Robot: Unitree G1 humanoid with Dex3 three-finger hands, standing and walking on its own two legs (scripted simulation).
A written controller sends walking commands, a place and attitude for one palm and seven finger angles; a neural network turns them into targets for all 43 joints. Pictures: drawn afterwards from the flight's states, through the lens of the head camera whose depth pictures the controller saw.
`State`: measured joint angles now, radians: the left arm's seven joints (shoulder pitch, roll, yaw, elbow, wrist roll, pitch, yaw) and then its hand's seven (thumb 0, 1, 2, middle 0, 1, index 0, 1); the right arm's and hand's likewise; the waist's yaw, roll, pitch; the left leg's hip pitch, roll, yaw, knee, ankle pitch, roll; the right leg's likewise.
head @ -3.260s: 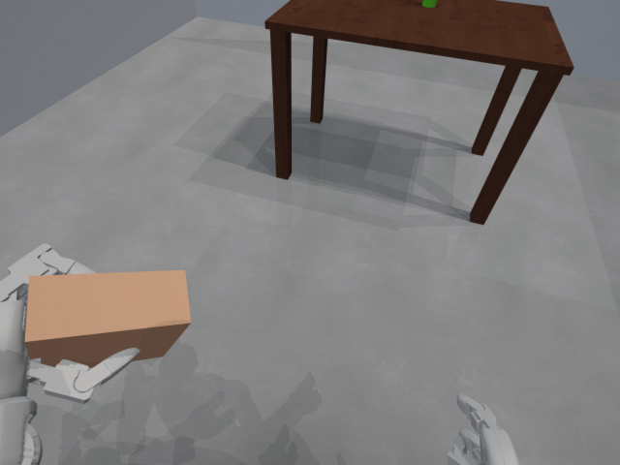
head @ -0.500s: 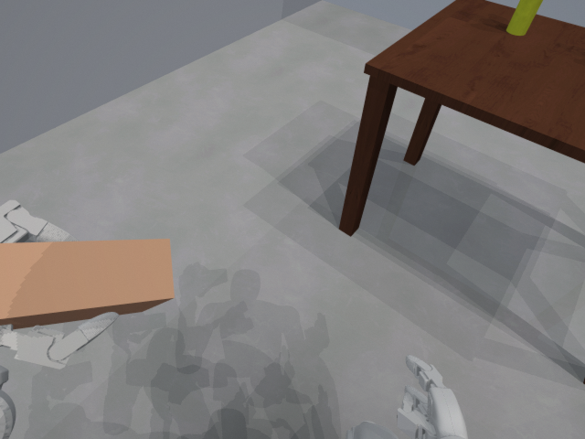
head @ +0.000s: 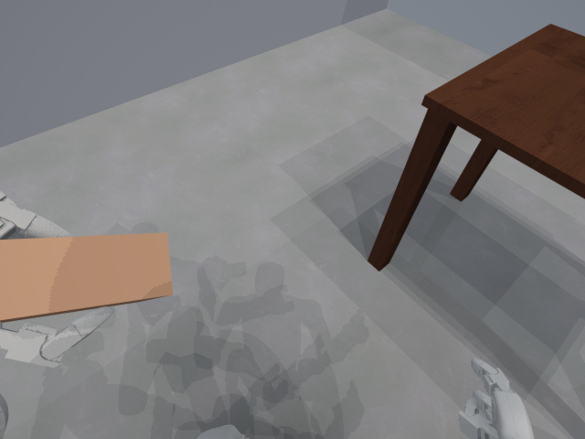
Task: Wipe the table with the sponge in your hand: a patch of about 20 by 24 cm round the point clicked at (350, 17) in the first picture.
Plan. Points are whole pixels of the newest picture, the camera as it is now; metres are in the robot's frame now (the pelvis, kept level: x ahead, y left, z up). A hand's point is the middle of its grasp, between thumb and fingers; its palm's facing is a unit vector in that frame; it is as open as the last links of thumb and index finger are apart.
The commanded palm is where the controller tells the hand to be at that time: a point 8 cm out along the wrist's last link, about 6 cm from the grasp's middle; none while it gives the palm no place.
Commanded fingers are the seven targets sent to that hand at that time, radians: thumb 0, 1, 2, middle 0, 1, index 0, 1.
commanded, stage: walk to a spot facing it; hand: left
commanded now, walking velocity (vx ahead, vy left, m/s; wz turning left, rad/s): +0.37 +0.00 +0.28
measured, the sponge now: (104, 277) +0.23 +0.20 +0.18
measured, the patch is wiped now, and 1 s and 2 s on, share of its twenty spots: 0.00 0.00 0.00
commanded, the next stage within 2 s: turn to face it in 0.78 s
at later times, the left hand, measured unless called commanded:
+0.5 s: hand (108, 230) +0.28 +0.21 +0.18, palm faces +0.54 -0.72 -0.44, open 9.7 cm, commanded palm +0.21 +0.25 +0.20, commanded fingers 0.00 0.10 1.30 -1.20 -1.60 -1.20 -1.60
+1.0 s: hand (44, 198) +0.29 +0.26 +0.21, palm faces +0.67 -0.57 -0.48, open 9.8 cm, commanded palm +0.23 +0.28 +0.20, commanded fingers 0.00 0.10 1.30 -1.20 -1.60 -1.20 -1.60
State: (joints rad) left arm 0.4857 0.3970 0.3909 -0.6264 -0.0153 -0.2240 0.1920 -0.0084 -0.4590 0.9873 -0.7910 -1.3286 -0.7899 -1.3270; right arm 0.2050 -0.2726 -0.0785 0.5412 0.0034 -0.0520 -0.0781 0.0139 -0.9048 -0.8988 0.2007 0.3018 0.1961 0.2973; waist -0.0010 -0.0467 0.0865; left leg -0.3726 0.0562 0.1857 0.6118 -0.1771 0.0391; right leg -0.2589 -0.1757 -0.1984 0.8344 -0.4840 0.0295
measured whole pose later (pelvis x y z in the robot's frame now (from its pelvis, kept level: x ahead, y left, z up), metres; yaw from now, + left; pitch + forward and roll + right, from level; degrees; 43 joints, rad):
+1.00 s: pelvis +0.20 -0.04 +0.02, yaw +24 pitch +1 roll -2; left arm 0.56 0.41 0.41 -0.65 -0.04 -0.22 0.14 -0.01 -0.46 0.99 -0.79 -1.33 -0.79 -1.33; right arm 0.20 -0.10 0.04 0.59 0.01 -0.10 -0.03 0.01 -0.90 -0.90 0.21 0.30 0.20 0.30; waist 0.03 0.03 0.06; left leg -0.30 0.07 0.02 0.52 -0.24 0.00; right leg -0.49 -0.08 -0.11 0.86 -0.37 0.08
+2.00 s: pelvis +0.17 -0.13 +0.01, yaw -8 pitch +0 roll +2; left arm 0.57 0.42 0.41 -0.60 -0.05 -0.17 0.13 -0.01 -0.47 1.00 -0.78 -1.34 -0.78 -1.34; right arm 0.12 -0.24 -0.02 0.57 0.01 0.05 -0.01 0.01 -0.90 -0.90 0.20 0.30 0.20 0.30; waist -0.03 0.02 0.15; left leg -0.52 0.08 0.04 1.17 -0.43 -0.11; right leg -0.36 0.05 -0.03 0.54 -0.19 -0.09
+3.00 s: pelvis +0.03 -0.15 +0.01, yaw -40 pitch +2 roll +2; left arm 0.49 0.39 0.37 -0.57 -0.04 -0.16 0.14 -0.01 -0.47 1.01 -0.77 -1.35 -0.77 -1.35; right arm 0.16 -0.27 -0.03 0.51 0.01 0.07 -0.02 0.01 -0.91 -0.90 0.20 0.30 0.19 0.30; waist 0.01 -0.05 0.04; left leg -0.25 0.03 0.06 0.51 -0.32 -0.03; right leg -0.44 0.13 0.10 0.52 -0.12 -0.08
